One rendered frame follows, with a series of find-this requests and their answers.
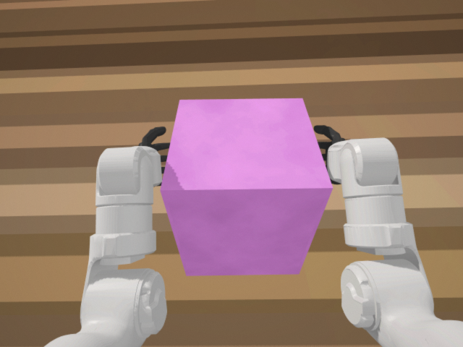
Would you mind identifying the right robot upper arm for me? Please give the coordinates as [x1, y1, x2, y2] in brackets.
[341, 259, 463, 347]

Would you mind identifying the left robot hand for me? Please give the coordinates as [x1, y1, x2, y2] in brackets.
[138, 127, 170, 186]

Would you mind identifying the right robot hand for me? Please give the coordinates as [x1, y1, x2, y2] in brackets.
[314, 125, 345, 184]

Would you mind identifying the robot left forearm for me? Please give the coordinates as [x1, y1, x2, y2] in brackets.
[80, 146, 162, 327]

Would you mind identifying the left robot upper arm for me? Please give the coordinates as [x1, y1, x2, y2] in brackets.
[44, 268, 167, 347]

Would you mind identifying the robot right forearm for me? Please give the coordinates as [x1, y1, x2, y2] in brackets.
[327, 138, 434, 311]

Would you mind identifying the carton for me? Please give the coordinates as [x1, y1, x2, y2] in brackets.
[160, 98, 333, 276]

